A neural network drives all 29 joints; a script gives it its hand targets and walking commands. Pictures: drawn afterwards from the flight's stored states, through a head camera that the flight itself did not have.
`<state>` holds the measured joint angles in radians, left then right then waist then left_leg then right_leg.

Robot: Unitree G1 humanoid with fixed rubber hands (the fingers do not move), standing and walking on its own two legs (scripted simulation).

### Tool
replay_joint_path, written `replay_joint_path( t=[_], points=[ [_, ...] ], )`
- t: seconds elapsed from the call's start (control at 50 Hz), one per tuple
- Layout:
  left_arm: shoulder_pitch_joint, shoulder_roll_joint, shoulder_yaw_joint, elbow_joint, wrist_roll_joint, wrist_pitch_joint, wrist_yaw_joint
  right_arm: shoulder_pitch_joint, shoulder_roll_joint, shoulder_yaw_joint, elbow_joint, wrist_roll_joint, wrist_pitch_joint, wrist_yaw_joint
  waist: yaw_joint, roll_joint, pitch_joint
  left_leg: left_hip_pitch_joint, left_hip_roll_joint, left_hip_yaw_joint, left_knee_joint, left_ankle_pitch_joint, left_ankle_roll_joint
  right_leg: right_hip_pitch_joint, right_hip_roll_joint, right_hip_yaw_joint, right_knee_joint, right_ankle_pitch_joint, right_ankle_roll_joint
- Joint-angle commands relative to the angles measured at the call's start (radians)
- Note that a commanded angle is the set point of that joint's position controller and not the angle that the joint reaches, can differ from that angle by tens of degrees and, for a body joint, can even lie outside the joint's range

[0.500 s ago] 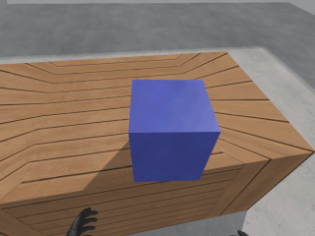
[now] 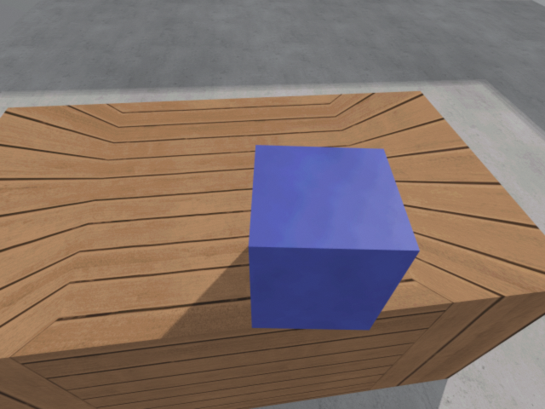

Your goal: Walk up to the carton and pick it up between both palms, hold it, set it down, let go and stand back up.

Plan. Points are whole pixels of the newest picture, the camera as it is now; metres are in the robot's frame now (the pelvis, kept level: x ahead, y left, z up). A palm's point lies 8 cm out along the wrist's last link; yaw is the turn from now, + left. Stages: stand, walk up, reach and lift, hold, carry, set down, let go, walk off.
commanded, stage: stand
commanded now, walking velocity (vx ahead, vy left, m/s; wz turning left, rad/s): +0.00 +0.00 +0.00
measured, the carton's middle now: (315, 241) +0.37 -0.05 +0.02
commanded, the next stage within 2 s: none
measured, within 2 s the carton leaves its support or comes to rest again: neither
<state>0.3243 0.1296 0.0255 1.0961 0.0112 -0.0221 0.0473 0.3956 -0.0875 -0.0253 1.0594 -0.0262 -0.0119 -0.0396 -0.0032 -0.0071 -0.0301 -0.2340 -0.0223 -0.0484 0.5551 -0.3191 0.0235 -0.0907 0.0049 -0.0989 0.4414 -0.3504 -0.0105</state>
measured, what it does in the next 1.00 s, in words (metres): stands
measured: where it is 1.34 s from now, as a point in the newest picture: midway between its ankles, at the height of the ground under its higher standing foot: outside the picture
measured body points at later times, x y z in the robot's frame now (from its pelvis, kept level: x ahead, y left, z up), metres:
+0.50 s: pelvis -0.01 +0.01 +0.00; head -0.02 +0.02 +0.45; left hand -0.06 +0.20 -0.17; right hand -0.05 -0.19 -0.16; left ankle -0.02 +0.11 -0.73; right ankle -0.07 -0.11 -0.73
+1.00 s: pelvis -0.02 +0.00 +0.00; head -0.02 +0.01 +0.45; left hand -0.08 +0.18 -0.16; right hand -0.04 -0.20 -0.16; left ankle -0.02 +0.11 -0.73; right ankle -0.07 -0.11 -0.73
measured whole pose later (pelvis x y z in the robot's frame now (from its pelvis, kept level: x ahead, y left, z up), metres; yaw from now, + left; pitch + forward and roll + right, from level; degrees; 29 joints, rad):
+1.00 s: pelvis -0.02 +0.00 +0.00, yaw +1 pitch -2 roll +0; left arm 0.35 0.07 0.00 1.22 0.02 -0.02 0.05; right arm 0.33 -0.09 0.01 1.15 -0.01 -0.01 -0.05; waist 0.01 -0.01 0.02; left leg -0.19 -0.05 -0.06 0.49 -0.26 0.03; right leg -0.06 -0.02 -0.11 0.43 -0.32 -0.01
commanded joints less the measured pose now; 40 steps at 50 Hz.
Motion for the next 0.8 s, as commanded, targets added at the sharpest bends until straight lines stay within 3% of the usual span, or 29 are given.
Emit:
replay_joint_path(
  t=[0.0,0.02,0.04,0.12,0.14,0.18,0.2,0.24,0.26,0.28,0.36,0.38,0.42,0.46,0.48,0.5,0.52,0.54,0.56,0.6,0.62,0.64,0.7,0.72,0.76,0.78],
  points=[
    [0.111,0.073,0.011,0.027,-0.003,-0.001,0.003,0.082,-0.081,0.005,0.002,0.004,-0.006,-0.007,0.023,0.057,0.077,-0.010,0.101,-0.085,-0.094,0.479,0.060,-0.019,-0.089,0.069,-0.073,0.282,-0.024],
    [0.060,0.089,0.017,0.030,0.000,0.003,0.002,0.101,-0.090,-0.003,0.011,0.005,-0.009,-0.008,-0.007,0.026,0.121,-0.032,0.107,-0.117,-0.099,0.494,0.062,-0.013,-0.089,0.071,-0.073,0.286,-0.025],
    [0.084,0.068,0.010,0.035,-0.001,0.005,0.004,0.073,-0.093,-0.003,0.021,0.006,-0.008,-0.010,0.019,0.023,0.135,-0.037,0.100,-0.108,-0.112,0.465,0.058,-0.027,-0.088,0.072,-0.075,0.283,-0.015],
    [0.059,0.047,0.003,0.070,-0.001,0.003,0.005,0.073,-0.100,-0.003,0.032,0.008,-0.002,-0.013,0.001,0.034,0.132,-0.021,0.082,-0.090,-0.125,0.428,0.050,-0.022,-0.095,0.078,-0.084,0.267,-0.015],
    [0.093,0.022,-0.006,0.083,0.005,0.008,0.007,0.061,-0.103,-0.002,0.030,0.008,0.001,-0.013,0.011,0.010,0.138,0.001,0.091,-0.096,-0.121,0.396,0.051,-0.064,-0.091,0.068,-0.101,0.214,-0.013],
    [0.079,0.042,-0.003,0.097,0.005,0.011,0.006,0.080,-0.074,0.006,0.038,0.012,0.006,-0.013,-0.006,-0.012,0.164,-0.006,0.093,-0.100,-0.137,0.371,0.052,-0.064,-0.098,0.073,-0.099,0.205,-0.016],
    [0.080,0.021,-0.007,0.102,0.003,0.008,0.006,0.085,-0.081,0.004,0.042,0.008,0.006,-0.014,-0.004,0.042,0.157,0.007,0.083,-0.083,-0.148,0.357,0.048,-0.063,-0.102,0.075,-0.099,0.198,-0.015],
    [0.076,0.022,-0.005,0.112,0.003,0.008,0.006,0.072,-0.097,0.001,0.049,0.010,0.001,-0.016,-0.001,0.052,0.154,0.027,0.095,-0.106,-0.148,0.426,0.050,-0.070,-0.089,0.068,-0.091,0.215,-0.003],
    [0.073,0.039,-0.002,0.109,0.003,0.009,0.007,0.074,-0.096,0.002,0.047,0.010,0.000,-0.012,-0.007,0.024,0.104,0.033,0.101,-0.126,-0.151,0.416,0.061,-0.038,-0.090,0.068,-0.084,0.206,-0.005],
    [0.101,0.009,-0.003,0.117,0.006,0.013,0.005,0.079,-0.079,0.007,0.052,0.009,0.001,-0.013,0.004,0.034,0.144,0.001,0.111,-0.129,-0.148,0.388,0.060,-0.040,-0.085,0.066,-0.087,0.181,0.003],
    [0.075,0.024,-0.008,0.134,0.002,0.016,0.004,0.057,-0.073,0.018,0.060,0.017,0.000,-0.011,-0.003,0.001,0.146,-0.014,0.080,-0.107,-0.180,0.313,0.049,-0.027,-0.091,0.073,-0.099,0.193,-0.012],
    [0.121,0.023,-0.002,0.144,0.003,0.014,0.005,0.060,-0.098,0.011,0.063,0.014,-0.002,-0.014,0.021,0.046,0.121,-0.012,0.089,-0.122,-0.173,0.285,0.046,-0.005,-0.091,0.070,-0.096,0.186,-0.005],
    [0.092,0.033,-0.003,0.138,0.003,0.017,0.009,0.059,-0.085,0.011,0.072,0.015,0.004,-0.012,0.002,0.017,0.169,-0.047,0.085,-0.133,-0.194,0.280,0.047,-0.016,-0.094,0.065,-0.090,0.167,-0.003],
    [0.137,0.011,-0.010,0.150,0.006,0.015,0.010,0.039,-0.104,0.008,0.071,0.012,0.002,-0.015,0.024,0.065,0.165,-0.026,0.082,-0.118,-0.189,0.290,0.047,-0.026,-0.099,0.072,-0.102,0.179,0.003],
    [0.104,0.009,-0.010,0.135,0.006,0.015,0.008,0.058,-0.074,0.019,0.082,0.017,0.002,-0.011,0.007,0.022,0.164,-0.044,0.070,-0.108,-0.202,0.274,0.043,-0.007,-0.101,0.069,-0.093,0.171,0.002],
    [0.111,0.010,-0.012,0.137,0.001,0.015,0.004,0.054,-0.078,0.021,0.084,0.018,0.003,-0.011,0.014,-0.001,0.179,-0.029,0.074,-0.116,-0.182,0.285,0.048,-0.041,-0.099,0.070,-0.094,0.176,0.000],
    [0.113,0.003,-0.014,0.150,0.003,0.015,0.006,0.057,-0.087,0.015,0.078,0.018,0.002,-0.010,0.001,0.005,0.187,-0.027,0.081,-0.107,-0.182,0.304,0.048,-0.051,-0.106,0.068,-0.097,0.182,0.002],
    [0.110,0.007,-0.014,0.138,0.000,0.011,0.004,0.051,-0.065,0.022,0.081,0.014,-0.001,-0.013,0.008,0.030,0.137,0.006,0.082,-0.110,-0.171,0.325,0.049,-0.018,-0.104,0.068,-0.095,0.181,0.001],
    [0.118,0.015,-0.015,0.146,0.002,0.013,0.008,0.060,-0.080,0.022,0.076,0.018,0.000,-0.009,-0.002,0.016,0.135,0.002,0.077,-0.111,-0.172,0.319,0.047,-0.038,-0.097,0.069,-0.091,0.181,0.003],
    [0.116,0.005,-0.017,0.148,0.002,0.013,0.008,0.040,-0.087,0.019,0.072,0.017,0.001,-0.011,0.008,-0.009,0.160,0.014,0.086,-0.118,-0.177,0.320,0.053,-0.058,-0.095,0.068,-0.088,0.180,-0.001],
    [0.093,0.024,-0.012,0.137,0.006,0.010,0.011,0.053,-0.110,0.013,0.075,0.016,0.003,-0.013,-0.006,0.021,0.162,-0.010,0.082,-0.131,-0.182,0.304,0.050,-0.029,-0.096,0.069,-0.097,0.173,0.003],
    [0.104,0.003,-0.019,0.137,0.002,0.014,0.009,0.046,-0.089,0.019,0.075,0.017,0.002,-0.009,0.000,-0.001,0.183,-0.023,0.078,-0.109,-0.181,0.288,0.049,-0.057,-0.101,0.070,-0.100,0.158,-0.002],
    [0.131,0.004,-0.020,0.142,0.002,0.016,0.007,0.047,-0.089,0.019,0.081,0.016,0.008,-0.010,0.003,0.034,0.190,-0.024,0.079,-0.114,-0.192,0.249,0.044,-0.032,-0.107,0.077,-0.109,0.161,0.003],
    [0.142,0.030,-0.017,0.152,0.006,0.014,0.009,0.049,-0.106,0.014,0.073,0.019,0.005,-0.009,0.001,-0.007,0.162,-0.004,0.077,-0.126,-0.183,0.255,0.040,-0.034,-0.101,0.072,-0.103,0.165,0.003],
    [0.136,0.012,-0.013,0.146,0.005,0.012,0.008,0.018,-0.094,0.017,0.067,0.016,0.005,-0.012,0.016,0.004,0.171,-0.006,0.082,-0.111,-0.191,0.263,0.043,-0.048,-0.099,0.073,-0.105,0.177,-0.003],
    [0.108,-0.005,-0.020,0.145,0.007,0.013,0.007,0.015,-0.085,0.017,0.061,0.019,0.001,-0.007,0.000,-0.050,0.172,0.003,0.078,-0.111,-0.181,0.278,0.044,-0.057,-0.096,0.066,-0.094,0.181,-0.006]
  ],
)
